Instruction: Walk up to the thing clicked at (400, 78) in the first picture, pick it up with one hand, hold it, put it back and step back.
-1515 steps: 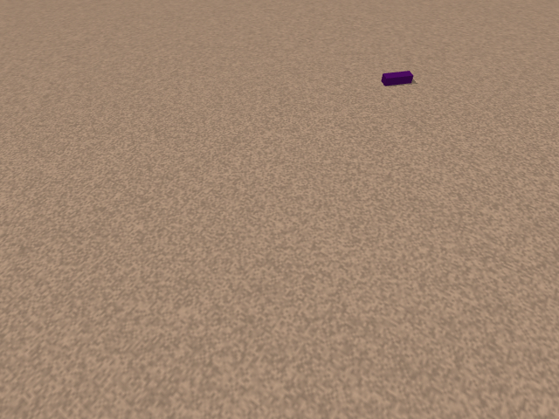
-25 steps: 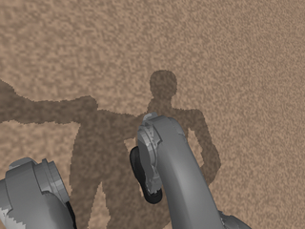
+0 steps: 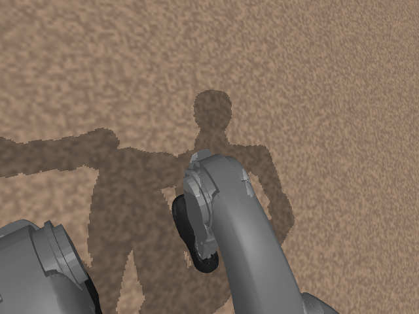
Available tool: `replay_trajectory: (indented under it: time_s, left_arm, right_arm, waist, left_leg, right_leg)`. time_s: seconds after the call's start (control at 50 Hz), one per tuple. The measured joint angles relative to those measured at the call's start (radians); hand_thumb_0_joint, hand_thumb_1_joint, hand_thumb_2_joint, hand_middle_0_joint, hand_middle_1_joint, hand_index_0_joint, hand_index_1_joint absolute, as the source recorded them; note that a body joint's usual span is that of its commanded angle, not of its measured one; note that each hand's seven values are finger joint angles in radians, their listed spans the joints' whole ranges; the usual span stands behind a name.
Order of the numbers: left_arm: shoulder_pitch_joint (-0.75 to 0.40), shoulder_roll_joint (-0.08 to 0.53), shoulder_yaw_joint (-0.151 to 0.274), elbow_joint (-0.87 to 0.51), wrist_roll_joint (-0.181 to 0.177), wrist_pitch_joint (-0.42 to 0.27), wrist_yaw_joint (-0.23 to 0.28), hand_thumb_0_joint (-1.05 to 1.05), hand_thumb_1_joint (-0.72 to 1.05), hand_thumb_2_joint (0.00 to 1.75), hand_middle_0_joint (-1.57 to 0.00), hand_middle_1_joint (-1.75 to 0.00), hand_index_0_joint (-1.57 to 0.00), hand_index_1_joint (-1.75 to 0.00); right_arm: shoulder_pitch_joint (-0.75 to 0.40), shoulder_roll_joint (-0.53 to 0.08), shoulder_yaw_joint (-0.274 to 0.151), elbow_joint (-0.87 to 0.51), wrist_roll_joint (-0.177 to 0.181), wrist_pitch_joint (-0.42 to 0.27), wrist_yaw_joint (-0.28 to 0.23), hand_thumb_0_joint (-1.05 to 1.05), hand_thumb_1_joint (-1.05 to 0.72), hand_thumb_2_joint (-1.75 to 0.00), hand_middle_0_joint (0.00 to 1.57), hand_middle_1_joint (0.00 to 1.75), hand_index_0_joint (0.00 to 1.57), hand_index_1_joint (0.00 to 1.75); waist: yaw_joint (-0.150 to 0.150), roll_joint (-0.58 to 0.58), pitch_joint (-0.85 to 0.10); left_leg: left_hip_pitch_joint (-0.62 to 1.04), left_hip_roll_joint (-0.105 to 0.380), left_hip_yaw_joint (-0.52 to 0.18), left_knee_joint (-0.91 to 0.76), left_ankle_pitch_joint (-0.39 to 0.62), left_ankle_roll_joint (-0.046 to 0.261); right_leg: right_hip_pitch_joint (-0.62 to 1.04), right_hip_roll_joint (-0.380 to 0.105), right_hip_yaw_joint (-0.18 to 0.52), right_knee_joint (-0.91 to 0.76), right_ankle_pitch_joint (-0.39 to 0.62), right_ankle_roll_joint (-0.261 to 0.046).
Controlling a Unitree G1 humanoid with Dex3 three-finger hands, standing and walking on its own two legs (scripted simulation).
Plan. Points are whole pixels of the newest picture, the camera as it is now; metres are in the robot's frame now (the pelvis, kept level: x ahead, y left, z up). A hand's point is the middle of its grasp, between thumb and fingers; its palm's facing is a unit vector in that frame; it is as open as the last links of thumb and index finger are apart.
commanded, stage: close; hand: left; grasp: from above
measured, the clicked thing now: out of the picture +0.43 +0.34 -0.28
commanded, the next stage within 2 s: settle in 1.86 s
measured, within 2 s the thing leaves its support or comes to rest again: neither
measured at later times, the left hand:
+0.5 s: hand out of the picture +0.44 +0.34 -0.25, palm faces -0.29 -0.33 -0.90, open 13.6 cm
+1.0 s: hand out of the picture +0.44 +0.34 -0.25, palm faces -0.29 -0.33 -0.90, open 12.6 cm
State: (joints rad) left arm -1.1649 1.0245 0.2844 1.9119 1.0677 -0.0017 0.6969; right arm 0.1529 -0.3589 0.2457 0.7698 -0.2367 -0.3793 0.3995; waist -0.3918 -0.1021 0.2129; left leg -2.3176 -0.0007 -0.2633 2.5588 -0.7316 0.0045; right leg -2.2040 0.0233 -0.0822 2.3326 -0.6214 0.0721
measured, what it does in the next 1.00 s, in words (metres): stands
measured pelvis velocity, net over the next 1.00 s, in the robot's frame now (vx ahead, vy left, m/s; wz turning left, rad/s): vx -0.01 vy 0.00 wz -0.02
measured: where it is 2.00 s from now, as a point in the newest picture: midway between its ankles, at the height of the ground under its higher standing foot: (149, 281)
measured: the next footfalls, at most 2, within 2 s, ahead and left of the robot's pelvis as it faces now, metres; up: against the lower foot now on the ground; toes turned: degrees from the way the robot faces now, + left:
none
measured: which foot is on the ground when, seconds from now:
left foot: down 0.00-1.00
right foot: down 0.00-1.00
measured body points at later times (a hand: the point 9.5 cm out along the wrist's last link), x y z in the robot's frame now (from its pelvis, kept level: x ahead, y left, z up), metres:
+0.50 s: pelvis +0.00 +0.00 +0.00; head +0.28 +0.12 +0.32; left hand +0.46 +0.35 -0.20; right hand -0.01 -0.24 -0.03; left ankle +0.06 +0.12 -0.27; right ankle +0.13 -0.15 -0.27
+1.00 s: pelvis -0.01 +0.00 +0.01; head +0.29 +0.12 +0.33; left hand +0.45 +0.35 -0.20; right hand +0.00 -0.25 -0.02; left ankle +0.06 +0.12 -0.27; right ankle +0.13 -0.15 -0.27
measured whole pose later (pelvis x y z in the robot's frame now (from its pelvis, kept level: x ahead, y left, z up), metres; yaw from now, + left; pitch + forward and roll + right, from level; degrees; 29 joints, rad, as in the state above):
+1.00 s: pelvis -0.01 +0.00 +0.01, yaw -1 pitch +26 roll -17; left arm -1.19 1.07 0.28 1.89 1.01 0.06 0.72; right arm 0.16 -0.41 0.29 0.70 -0.23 -0.39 0.41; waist -0.43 -0.13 0.26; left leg -2.29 0.00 -0.29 2.53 -0.72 0.01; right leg -2.16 0.02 -0.11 2.28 -0.60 0.09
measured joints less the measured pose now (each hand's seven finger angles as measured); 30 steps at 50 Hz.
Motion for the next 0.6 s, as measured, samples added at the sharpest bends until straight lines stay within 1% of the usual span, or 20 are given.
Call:
replay_trajectory:
  time_s: [0.04,0.14,0.22,0.32,0.36,0.42,0.52,0.6]
  left_arm:
    - [-0.006,0.000,-0.004,0.003,0.002,0.001,0.016,0.00,-0.58,1.00,-0.10,-1.01,-0.09,-1.03]
    - [-0.022,0.004,-0.002,0.012,-0.005,0.020,0.049,0.00,-0.56,0.99,-0.11,-1.01,-0.10,-1.02]
    - [-0.036,0.013,0.018,0.011,-0.017,0.041,0.061,0.00,-0.53,0.98,-0.12,-1.00,-0.11,-1.01]
    - [-0.047,0.026,0.014,-0.001,-0.031,0.062,0.050,0.00,-0.50,0.96,-0.14,-0.99,-0.13,-1.00]
    - [-0.045,0.033,0.021,-0.009,-0.033,0.067,0.043,0.00,-0.49,0.95,-0.15,-0.98,-0.14,-0.99]
    - [-0.046,0.043,0.012,-0.011,-0.040,0.073,0.029,0.00,-0.47,0.93,-0.16,-0.97,-0.15,-0.98]
    - [-0.028,0.051,-0.004,-0.014,-0.044,0.067,0.003,0.00,-0.44,0.91,-0.18,-0.95,-0.17,-0.96]
    - [-0.016,0.045,-0.016,-0.023,-0.051,0.052,-0.003,0.00,-0.42,0.90,-0.20,-0.94,-0.19,-0.95]
  right_arm:
    - [0.002,-0.004,0.002,-0.004,-0.002,-0.004,0.002,0.01,-0.91,-0.90,0.20,0.30,0.19,0.30]
    - [0.004,-0.018,0.013,-0.019,-0.008,-0.015,0.015,0.01,-0.90,-0.90,0.20,0.30,0.19,0.30]
    - [0.008,-0.029,0.021,-0.030,-0.009,-0.021,0.023,0.01,-0.90,-0.90,0.20,0.30,0.19,0.30]
    - [0.011,-0.042,0.032,-0.039,-0.010,-0.023,0.028,0.01,-0.90,-0.90,0.20,0.30,0.19,0.30]
    - [0.011,-0.043,0.035,-0.041,-0.007,-0.020,0.027,0.01,-0.90,-0.90,0.20,0.30,0.19,0.30]
    - [0.012,-0.043,0.041,-0.043,-0.005,-0.017,0.025,0.01,-0.90,-0.90,0.20,0.30,0.19,0.30]
    - [0.014,-0.035,0.047,-0.048,0.003,-0.013,0.017,0.01,-0.90,-0.90,0.20,0.30,0.19,0.30]
    - [0.015,-0.028,0.050,-0.053,0.003,-0.014,0.014,0.01,-0.90,-0.90,0.20,0.30,0.19,0.30]
  waist:
    - [-0.002,-0.004,0.002]
    - [-0.018,-0.015,0.007]
    - [-0.030,-0.021,0.016]
    - [-0.040,-0.022,0.031]
    - [-0.041,-0.021,0.035]
    - [-0.043,-0.021,0.039]
    - [-0.037,-0.020,0.043]
    - [-0.029,-0.022,0.048]
  left_leg:
    - [0.004,0.002,-0.004,-0.001,-0.004,0.000]
    - [0.013,0.002,-0.013,-0.003,-0.010,-0.001]
    - [0.014,0.001,-0.018,-0.005,-0.008,0.000]
    - [0.009,0.001,-0.018,-0.006,-0.002,0.004]
    - [0.006,0.002,-0.018,-0.005,0.001,0.007]
    - [0.003,0.003,-0.016,-0.005,0.006,0.009]
    - [0.003,0.006,-0.015,-0.006,0.007,0.009]
    - [0.010,0.007,-0.015,-0.011,0.006,0.007]
  right_leg:
    - [0.005,0.001,-0.004,-0.004,0.000,-0.002]
    - [0.018,0.001,-0.013,-0.014,-0.001,0.002]
    - [0.023,0.000,-0.019,-0.021,0.002,0.003]
    - [0.023,0.000,-0.020,-0.025,0.007,0.007]
    - [0.021,0.001,-0.020,-0.026,0.010,0.009]
    - [0.018,0.002,-0.019,-0.027,0.014,0.008]
    - [0.016,0.004,-0.018,-0.028,0.017,0.006]
    - [0.021,0.003,-0.018,-0.031,0.018,0.007]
